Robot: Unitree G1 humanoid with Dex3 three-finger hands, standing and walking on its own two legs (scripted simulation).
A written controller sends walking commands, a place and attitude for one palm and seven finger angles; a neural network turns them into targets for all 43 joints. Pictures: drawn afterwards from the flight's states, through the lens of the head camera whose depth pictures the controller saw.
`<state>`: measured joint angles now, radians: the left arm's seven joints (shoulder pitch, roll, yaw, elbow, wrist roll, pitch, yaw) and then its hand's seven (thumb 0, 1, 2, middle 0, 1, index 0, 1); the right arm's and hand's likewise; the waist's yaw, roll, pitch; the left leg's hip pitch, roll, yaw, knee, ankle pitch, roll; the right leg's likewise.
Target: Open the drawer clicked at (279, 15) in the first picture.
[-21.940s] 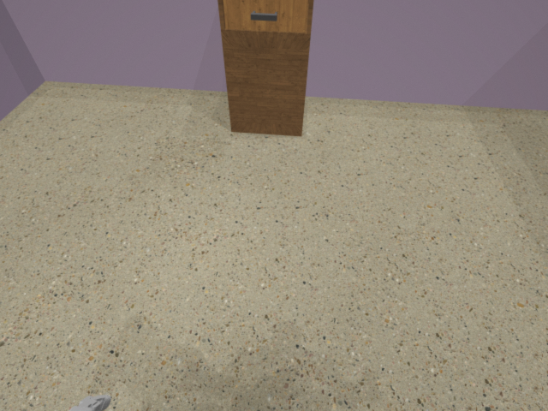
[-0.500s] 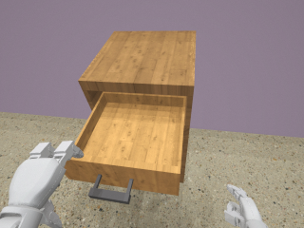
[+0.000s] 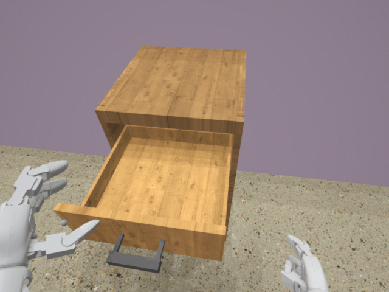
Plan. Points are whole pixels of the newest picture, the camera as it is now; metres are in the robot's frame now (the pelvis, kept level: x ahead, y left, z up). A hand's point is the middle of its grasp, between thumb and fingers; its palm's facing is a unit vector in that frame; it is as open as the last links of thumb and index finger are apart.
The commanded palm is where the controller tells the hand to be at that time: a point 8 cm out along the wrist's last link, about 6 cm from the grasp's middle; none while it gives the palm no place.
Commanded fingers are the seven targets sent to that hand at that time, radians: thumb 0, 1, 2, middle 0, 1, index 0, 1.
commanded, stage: draw the hand back to the body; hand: left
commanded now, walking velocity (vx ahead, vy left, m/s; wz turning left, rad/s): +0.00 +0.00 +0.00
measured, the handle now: (137, 251) +0.22 +0.17 -0.08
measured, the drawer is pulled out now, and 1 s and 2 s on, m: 0.30 0.30 0.30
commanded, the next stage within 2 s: step back with the hand held close in 0.48 s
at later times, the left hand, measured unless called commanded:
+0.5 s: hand (60, 223) +0.18 +0.22 +0.15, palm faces +0.39 -0.82 -0.42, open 7.6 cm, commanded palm +0.13 +0.26 +0.18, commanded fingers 0.00 0.90 0.90 -0.20 -0.30 -0.20 -0.30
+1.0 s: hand (30, 253) +0.13 +0.24 +0.15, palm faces +0.30 -0.80 -0.52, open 7.4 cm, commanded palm +0.07 +0.29 +0.18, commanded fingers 0.00 0.90 0.90 -0.20 -0.30 -0.20 -0.30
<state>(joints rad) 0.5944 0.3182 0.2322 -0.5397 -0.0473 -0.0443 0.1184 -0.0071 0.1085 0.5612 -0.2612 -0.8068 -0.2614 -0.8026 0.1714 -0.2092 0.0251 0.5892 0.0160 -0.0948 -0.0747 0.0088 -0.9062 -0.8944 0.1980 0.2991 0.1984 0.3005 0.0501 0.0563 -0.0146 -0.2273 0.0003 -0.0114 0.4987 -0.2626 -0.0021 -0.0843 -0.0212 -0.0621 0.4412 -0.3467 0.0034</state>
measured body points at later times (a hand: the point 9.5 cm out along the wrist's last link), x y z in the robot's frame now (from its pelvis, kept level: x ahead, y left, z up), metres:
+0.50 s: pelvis +0.00 -0.02 +0.00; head -0.01 -0.05 +0.45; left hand +0.15 +0.26 +0.18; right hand +0.20 -0.23 -0.08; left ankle +0.00 +0.12 -0.74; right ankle -0.07 -0.12 -0.74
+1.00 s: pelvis -0.05 +0.00 +0.00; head +0.00 +0.00 +0.44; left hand +0.11 +0.28 +0.18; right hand +0.15 -0.23 -0.09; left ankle +0.00 +0.12 -0.74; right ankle -0.07 -0.12 -0.74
